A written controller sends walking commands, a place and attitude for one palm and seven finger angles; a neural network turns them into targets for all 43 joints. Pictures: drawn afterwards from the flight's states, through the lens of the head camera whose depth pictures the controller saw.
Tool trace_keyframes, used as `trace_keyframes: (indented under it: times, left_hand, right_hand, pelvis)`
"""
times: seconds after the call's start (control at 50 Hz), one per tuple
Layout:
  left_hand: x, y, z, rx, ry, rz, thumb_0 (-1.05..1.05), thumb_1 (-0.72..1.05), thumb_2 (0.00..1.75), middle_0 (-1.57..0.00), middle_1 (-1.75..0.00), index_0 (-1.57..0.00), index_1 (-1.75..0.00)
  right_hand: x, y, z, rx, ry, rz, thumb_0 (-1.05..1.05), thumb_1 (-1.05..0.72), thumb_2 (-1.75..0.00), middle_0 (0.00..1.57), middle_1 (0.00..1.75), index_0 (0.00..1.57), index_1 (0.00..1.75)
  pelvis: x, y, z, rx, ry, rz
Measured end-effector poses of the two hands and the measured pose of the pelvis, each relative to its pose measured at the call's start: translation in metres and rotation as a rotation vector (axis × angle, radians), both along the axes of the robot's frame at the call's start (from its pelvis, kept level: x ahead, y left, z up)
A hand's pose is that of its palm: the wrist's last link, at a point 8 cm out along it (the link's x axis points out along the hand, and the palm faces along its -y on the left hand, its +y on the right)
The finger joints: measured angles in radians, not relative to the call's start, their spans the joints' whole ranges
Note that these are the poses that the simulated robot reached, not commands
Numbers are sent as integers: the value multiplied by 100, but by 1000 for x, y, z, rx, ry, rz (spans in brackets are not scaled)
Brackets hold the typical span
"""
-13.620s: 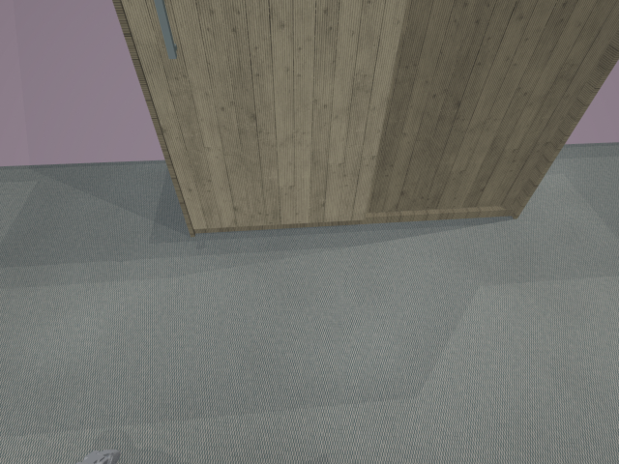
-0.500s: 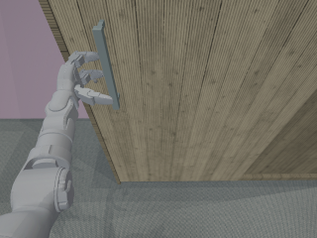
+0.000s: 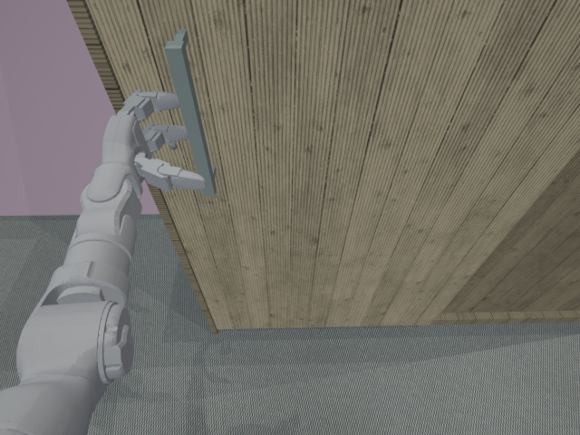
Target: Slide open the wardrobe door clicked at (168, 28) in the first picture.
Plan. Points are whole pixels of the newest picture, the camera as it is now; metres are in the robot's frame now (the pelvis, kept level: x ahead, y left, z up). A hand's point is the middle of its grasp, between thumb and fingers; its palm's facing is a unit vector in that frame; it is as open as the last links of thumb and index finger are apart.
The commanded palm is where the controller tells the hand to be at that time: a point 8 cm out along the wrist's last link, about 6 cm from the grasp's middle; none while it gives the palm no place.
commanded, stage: slide the fingers in behind the handle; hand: left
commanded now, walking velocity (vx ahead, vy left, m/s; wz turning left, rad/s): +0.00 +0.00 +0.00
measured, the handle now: (197, 124) +0.51 +0.13 +0.16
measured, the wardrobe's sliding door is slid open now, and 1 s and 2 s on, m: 0.00 0.00 0.00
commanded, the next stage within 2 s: grip the handle and tug to test in 1.46 s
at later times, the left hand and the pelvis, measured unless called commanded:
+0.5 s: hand (184, 151) +0.45 +0.14 +0.16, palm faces +0.00 -1.00 +0.02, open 14.0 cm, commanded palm +0.42 +0.19 +0.16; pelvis +0.01 +0.00 +0.00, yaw +0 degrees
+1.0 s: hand (197, 153) +0.45 +0.12 +0.16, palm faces +0.00 -1.00 +0.02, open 14.0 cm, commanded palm +0.42 +0.17 +0.16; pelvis +0.00 -0.01 +0.00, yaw +0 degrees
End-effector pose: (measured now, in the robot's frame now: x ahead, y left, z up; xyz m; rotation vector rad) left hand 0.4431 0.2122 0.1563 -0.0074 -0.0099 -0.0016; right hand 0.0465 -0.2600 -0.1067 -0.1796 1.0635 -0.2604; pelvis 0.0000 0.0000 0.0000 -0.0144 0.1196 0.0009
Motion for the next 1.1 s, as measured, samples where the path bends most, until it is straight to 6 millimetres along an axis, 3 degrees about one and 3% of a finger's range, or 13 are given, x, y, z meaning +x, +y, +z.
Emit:
trace_keyframes:
  times: [0.12, 0.68, 1.1]
  left_hand:
    - [-3, -7, -6, -12, 4, 2, -2, -50, 30, -31, -121, -31, -121]
    - [-17, -28, 0, -3, 4, 3, -2, -50, 30, -30, -120, -30, -120]
    - [-14, -39, 2, -7, 0, 2, -2, -50, 30, -30, -120, -30, -120]
  right_hand:
    - [10, 4, 2, 5, -31, 1, 1, -90, -90, 20, 30, 20, 30]
    - [56, 9, 8, 27, -115, 48, 1, -90, -90, 20, 30, 20, 30]
    - [31, 1, 4, 21, -66, 27, 1, -90, -90, 20, 30, 20, 30]
  pelvis:
    - [2, 2, 0, 1, -9, -7]
    - [10, -1, 4, 6, -43, 2]
    - [3, -6, 5, 7, -41, 1]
